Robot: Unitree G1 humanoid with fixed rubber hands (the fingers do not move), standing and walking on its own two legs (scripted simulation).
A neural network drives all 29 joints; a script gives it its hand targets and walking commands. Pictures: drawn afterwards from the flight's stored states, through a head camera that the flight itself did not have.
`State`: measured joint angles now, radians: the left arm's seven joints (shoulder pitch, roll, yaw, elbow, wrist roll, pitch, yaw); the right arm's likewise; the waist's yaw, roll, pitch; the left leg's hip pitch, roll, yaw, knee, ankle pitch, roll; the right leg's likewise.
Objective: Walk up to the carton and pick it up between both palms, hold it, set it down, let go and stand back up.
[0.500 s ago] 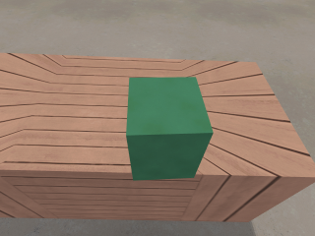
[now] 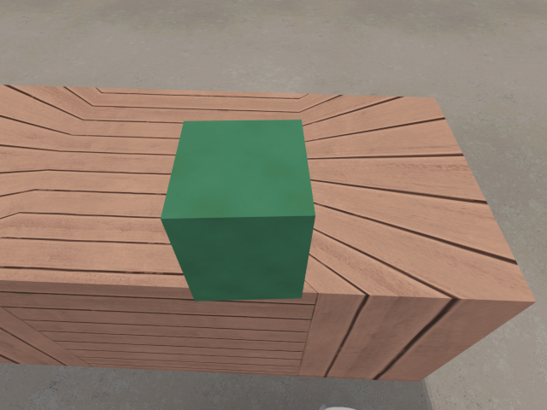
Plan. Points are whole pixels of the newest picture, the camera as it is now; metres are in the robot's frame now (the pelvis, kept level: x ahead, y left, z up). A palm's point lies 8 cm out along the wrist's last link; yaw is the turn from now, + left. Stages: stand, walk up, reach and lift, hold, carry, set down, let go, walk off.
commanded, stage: walk up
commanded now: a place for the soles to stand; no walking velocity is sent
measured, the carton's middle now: (245, 214) +0.43 +0.03 +0.01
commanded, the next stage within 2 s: reach and lift in 1.30 s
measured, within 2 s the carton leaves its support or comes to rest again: neither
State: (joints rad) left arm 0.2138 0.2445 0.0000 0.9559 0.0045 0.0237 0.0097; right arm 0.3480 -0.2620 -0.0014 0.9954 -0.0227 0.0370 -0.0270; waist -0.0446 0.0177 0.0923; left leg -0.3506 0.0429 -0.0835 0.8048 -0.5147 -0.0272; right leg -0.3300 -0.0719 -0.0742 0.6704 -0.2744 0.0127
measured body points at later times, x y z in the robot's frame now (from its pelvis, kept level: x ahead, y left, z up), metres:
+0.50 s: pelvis +0.01 +0.00 +0.02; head +0.02 +0.00 +0.47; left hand -0.01 +0.24 -0.14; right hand +0.07 -0.23 -0.13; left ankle -0.01 +0.11 -0.72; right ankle +0.05 -0.13 -0.72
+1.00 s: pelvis +0.03 +0.00 +0.02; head +0.03 +0.00 +0.47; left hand +0.02 +0.24 -0.13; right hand +0.06 -0.24 -0.13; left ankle -0.01 +0.11 -0.72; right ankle +0.05 -0.13 -0.72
